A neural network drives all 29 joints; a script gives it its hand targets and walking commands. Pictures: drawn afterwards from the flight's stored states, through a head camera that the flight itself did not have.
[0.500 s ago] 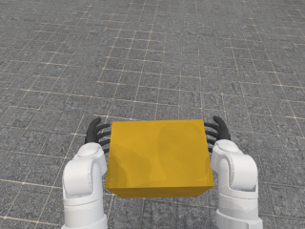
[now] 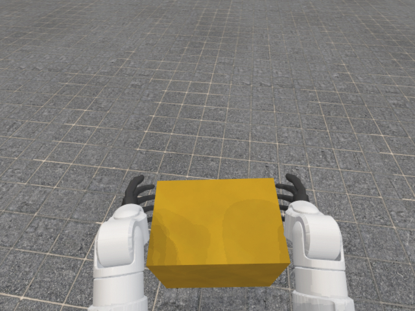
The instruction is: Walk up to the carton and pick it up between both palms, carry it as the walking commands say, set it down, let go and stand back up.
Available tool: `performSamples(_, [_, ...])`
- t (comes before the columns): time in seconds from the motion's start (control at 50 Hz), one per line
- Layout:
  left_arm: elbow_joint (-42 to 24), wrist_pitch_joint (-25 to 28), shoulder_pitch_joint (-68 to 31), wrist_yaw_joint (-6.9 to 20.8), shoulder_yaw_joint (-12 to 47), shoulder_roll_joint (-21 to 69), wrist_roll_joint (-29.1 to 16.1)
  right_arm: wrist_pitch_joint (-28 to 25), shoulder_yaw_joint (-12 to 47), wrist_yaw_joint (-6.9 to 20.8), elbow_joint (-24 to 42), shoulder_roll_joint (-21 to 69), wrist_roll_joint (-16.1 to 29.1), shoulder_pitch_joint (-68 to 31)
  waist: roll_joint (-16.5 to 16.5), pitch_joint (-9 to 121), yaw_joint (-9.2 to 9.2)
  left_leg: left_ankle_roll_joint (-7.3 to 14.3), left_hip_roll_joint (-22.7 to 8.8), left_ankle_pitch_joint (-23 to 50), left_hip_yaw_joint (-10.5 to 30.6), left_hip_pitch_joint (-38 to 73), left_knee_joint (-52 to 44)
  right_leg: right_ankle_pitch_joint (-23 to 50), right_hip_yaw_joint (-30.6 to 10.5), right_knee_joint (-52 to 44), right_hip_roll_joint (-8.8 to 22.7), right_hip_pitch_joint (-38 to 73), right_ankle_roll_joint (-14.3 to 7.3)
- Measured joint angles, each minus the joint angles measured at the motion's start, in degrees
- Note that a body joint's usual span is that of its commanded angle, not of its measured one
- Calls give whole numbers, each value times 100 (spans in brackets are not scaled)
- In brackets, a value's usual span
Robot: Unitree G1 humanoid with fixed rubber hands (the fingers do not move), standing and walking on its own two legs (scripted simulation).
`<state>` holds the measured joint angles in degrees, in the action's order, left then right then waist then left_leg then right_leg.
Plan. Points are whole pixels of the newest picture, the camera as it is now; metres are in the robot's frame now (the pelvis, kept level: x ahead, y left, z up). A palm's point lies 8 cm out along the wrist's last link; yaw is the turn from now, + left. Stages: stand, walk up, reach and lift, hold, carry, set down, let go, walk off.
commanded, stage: carry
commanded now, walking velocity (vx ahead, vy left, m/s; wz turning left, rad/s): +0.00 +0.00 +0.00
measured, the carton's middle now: (216, 236) +0.29 -0.01 -0.01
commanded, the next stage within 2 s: hold in 1.86 s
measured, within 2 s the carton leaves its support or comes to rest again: neither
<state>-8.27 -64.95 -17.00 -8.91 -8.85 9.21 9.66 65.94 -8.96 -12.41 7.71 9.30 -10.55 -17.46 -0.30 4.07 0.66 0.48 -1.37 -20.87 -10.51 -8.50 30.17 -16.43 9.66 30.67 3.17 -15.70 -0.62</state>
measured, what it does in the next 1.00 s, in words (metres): shifts its weight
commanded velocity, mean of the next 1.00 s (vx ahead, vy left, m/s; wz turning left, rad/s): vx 0.00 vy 0.00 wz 0.00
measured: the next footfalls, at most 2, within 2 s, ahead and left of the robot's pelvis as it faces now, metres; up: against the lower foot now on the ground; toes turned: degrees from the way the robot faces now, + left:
none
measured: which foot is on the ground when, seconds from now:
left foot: down 0.00-1.00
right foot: down 0.00-1.00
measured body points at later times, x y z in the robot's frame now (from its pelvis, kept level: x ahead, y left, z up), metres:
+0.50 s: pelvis -0.02 +0.00 -0.01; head -0.02 +0.00 +0.44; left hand +0.29 +0.16 +0.06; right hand +0.29 -0.15 +0.05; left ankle -0.10 +0.07 -0.74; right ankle -0.03 -0.11 -0.74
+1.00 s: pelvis -0.06 +0.00 +0.00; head -0.08 +0.00 +0.45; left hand +0.24 +0.15 +0.05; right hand +0.24 -0.16 +0.05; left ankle -0.10 +0.07 -0.74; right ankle -0.03 -0.11 -0.74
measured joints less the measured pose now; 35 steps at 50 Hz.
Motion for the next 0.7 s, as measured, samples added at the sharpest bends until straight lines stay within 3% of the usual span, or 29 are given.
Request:
performSamples(0.42, [433,522,113,168,42,-29,158,-484,45,163,-404,-36,-162,140,-81,36,-14,134,-40,-353,-14,19,-5,-200,24,148,-1,-49,41])
performSamples(0.58, [546,744,196,258,-3,-49,194,-710,-7,532,-538,-58,-251,229,-69,31,-31,152,-56,-263,4,-79,18,-49,54,93,-7,-101,4])
performSamples(0.7, [679,935,295,305,27,-71,221,-891,15,653,-654,-85,-286,349,-52,98,-20,162,-51,-158,5,-141,-1,79,59,22,-3,-136,-17])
